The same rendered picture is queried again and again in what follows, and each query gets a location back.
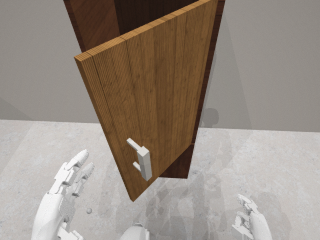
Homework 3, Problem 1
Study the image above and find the left robot thigh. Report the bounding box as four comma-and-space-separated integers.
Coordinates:
120, 226, 150, 240

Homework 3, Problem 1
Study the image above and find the left robot hand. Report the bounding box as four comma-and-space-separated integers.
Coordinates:
31, 149, 95, 240

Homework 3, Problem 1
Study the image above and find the handle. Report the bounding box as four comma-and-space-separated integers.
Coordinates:
126, 138, 152, 181

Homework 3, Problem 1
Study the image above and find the cupboard door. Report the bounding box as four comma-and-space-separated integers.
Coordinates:
74, 0, 218, 202

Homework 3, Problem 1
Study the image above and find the right robot hand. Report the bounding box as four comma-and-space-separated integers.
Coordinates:
232, 194, 273, 240

